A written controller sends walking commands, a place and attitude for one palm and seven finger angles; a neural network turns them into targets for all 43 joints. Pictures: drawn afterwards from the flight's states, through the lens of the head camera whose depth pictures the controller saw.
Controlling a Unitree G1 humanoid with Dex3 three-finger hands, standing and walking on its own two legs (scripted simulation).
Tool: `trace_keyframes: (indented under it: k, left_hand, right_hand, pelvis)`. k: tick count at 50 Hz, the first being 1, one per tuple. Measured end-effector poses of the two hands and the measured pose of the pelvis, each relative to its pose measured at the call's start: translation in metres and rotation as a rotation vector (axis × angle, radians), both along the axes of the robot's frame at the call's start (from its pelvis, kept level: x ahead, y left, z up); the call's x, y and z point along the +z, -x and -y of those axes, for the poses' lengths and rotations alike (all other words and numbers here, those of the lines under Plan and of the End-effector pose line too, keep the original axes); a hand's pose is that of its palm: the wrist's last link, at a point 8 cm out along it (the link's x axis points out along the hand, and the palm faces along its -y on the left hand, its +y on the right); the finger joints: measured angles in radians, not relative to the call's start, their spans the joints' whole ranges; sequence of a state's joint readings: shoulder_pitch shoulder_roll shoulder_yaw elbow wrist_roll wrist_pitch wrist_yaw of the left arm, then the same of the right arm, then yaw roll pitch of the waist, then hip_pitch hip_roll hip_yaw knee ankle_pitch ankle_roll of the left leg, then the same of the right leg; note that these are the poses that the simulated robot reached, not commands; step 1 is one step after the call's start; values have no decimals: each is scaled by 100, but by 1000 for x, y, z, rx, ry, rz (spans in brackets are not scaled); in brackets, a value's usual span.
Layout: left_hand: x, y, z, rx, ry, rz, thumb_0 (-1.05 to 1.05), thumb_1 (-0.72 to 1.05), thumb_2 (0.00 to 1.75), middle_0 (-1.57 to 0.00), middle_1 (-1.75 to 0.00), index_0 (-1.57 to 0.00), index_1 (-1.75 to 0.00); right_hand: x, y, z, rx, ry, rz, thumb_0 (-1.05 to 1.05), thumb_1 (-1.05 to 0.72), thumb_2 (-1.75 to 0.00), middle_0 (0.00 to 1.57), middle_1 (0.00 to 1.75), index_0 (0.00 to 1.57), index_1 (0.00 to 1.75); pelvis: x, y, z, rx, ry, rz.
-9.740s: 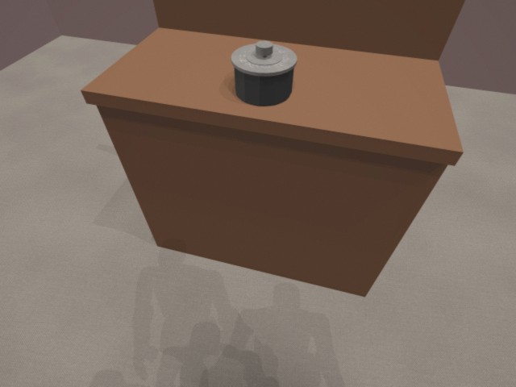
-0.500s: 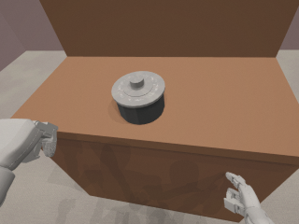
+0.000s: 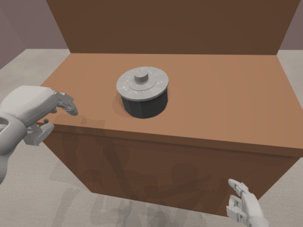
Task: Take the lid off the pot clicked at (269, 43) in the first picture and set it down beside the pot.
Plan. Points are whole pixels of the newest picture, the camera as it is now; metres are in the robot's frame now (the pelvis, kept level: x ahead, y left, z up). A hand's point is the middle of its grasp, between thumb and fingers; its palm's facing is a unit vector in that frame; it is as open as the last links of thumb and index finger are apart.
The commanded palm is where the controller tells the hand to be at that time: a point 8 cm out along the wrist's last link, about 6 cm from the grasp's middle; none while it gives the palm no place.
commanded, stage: reach forward and open the fingers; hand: left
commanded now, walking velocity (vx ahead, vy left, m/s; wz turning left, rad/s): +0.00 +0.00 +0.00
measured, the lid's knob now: (141, 75) +0.49 +0.09 +0.15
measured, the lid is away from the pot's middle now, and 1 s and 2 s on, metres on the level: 0.00 0.00 0.00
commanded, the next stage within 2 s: move the open hand above the knob in 0.30 s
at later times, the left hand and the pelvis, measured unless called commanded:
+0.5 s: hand (56, 97) +0.32 +0.24 +0.23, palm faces -0.04 +0.06 -1.00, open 10.1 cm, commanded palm +0.29 +0.23 +0.28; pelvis -0.01 +0.00 +0.00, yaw +0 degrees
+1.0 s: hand (90, 82) +0.37 +0.19 +0.22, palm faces -0.07 +0.03 -1.00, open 10.1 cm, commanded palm +0.34 +0.18 +0.28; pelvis +0.01 -0.01 +0.00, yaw +0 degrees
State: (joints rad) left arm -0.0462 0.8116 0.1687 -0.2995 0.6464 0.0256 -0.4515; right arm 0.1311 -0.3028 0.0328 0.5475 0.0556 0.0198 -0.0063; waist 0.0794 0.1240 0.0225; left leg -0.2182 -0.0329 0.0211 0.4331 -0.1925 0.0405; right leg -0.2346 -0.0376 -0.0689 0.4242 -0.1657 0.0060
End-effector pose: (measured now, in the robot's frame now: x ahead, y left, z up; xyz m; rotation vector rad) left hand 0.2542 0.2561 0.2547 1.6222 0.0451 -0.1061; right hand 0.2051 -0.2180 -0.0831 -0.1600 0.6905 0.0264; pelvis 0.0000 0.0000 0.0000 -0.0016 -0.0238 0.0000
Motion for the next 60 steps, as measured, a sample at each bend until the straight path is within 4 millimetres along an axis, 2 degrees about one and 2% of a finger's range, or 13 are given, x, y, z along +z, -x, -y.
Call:
trace_keyframes:
  k: [7,14,18,24,31,44,53,60]
  left_hand:
    - [4,-9,6,-13,7,24,0,-31,161,-91,-19,-91,-19]
    - [14,-22,8,1,5,53,0,-37,162,-88,-11,-88,-11]
    - [20,-27,15,-9,-9,63,0,-38,162,-87,-10,-87,-10]
    - [26,-41,15,27,-13,59,0,-38,162,-87,-9,-87,-9]
    - [21,-59,32,6,-11,25,0,-38,162,-87,-9,-87,-9]
    - [24,-90,60,-26,17,19,0,-38,163,-87,-9,-87,-9]
    - [25,-103,77,-45,29,26,0,-38,163,-87,-9,-87,-9]
    - [23,-116,79,-23,47,14,0,-38,163,-87,-9,-87,-9]
  right_hand:
    - [1,10,3,-21,6,8,1,-90,-90,20,30,20,30]
    - [0,11,-1,-23,-12,14,1,-90,-90,20,30,20,30]
    - [-1,9,-3,-15,-23,14,1,-90,-90,20,30,20,30]
    - [-4,7,-3,-8,-37,1,1,-90,-90,20,30,20,30]
    - [-7,2,3,-9,-33,-13,1,-90,-90,20,30,20,30]
    - [-9,-5,16,-35,-36,-36,1,-91,-90,20,30,20,30]
    - [-10,-8,14,-35,-52,-53,1,-91,-90,20,30,20,30]
    - [-11,-7,11,-37,-60,-65,1,-91,-90,20,30,20,30]
  pelvis:
    - [-1,6,-3,-5,-5,10]
    - [-2,9,-3,-6,-9,10]
    - [-2,8,-3,-4,-10,7]
    - [-2,6,1,0,-10,-2]
    - [-2,1,4,3,-11,-9]
    - [-1,-10,8,-1,-16,-20]
    - [-1,-14,9,-3,-19,-24]
    - [-2,-15,9,-3,-19,-27]
